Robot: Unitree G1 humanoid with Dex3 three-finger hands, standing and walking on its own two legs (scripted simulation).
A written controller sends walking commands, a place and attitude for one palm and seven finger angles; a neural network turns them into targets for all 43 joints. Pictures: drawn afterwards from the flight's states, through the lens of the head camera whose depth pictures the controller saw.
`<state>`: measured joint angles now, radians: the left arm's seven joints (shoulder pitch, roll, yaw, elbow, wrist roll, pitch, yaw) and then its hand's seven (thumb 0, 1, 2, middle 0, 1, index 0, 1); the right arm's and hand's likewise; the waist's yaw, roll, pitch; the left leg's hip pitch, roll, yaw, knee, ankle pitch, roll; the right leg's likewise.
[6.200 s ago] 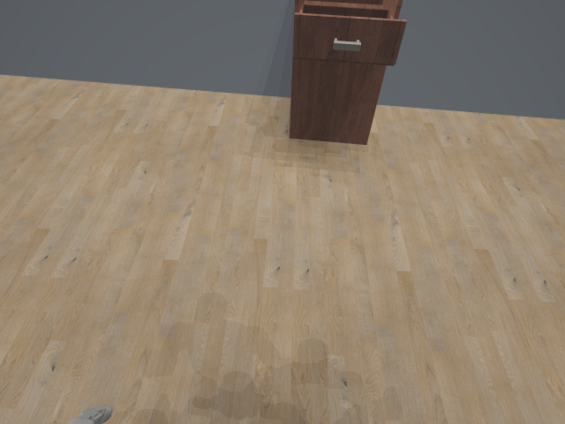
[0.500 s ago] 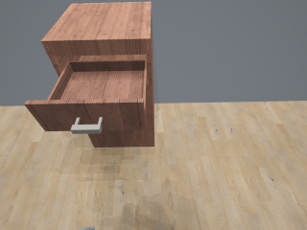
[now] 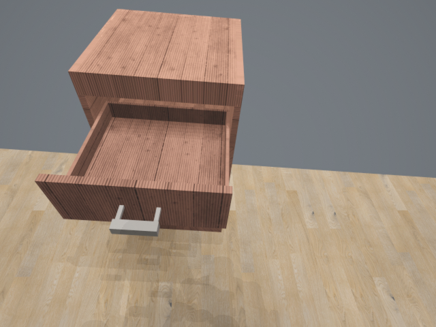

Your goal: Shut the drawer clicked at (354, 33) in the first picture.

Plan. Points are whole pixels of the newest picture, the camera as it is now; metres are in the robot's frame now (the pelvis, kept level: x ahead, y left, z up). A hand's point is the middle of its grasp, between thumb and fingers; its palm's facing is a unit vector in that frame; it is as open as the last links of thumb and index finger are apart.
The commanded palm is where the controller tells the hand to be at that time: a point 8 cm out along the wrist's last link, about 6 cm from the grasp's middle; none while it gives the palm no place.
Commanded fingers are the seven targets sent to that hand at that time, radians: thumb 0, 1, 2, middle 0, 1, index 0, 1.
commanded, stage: come to a stop and stand still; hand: left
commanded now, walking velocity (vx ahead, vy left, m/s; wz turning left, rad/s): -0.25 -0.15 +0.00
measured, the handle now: (137, 219) +0.34 +0.21 -0.07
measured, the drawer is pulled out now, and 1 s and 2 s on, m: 0.30 0.30 0.30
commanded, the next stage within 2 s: look again from close up in 0.84 s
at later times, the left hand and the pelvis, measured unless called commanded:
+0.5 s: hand out of the picture +0.08 +0.17 -0.17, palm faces +0.04 -0.97 -0.24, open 7.3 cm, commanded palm none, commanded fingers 0.00 0.90 0.90 -0.20 -0.30 -0.20 -0.30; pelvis +0.01 -0.01 +0.00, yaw +0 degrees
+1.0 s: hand out of the picture -0.02 +0.17 -0.18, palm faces -0.01 -0.98 -0.22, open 7.4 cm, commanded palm none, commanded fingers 0.00 0.90 0.90 -0.20 -0.30 -0.20 -0.30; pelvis -0.01 -0.01 +0.00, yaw +0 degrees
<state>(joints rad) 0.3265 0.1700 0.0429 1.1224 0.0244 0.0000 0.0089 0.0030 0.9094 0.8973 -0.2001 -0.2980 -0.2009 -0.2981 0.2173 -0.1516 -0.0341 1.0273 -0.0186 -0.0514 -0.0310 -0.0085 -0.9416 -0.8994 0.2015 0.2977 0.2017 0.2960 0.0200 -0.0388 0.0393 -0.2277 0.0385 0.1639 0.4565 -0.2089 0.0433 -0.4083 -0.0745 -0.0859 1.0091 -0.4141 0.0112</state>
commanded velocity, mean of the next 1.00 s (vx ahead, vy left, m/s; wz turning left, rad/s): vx -0.05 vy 0.02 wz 0.00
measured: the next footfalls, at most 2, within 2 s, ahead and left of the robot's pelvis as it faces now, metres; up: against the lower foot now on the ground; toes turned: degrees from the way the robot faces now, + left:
right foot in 0.20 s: +0.07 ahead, -0.13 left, +0.00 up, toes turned -2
left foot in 0.54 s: +0.01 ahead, +0.12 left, +0.00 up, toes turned +2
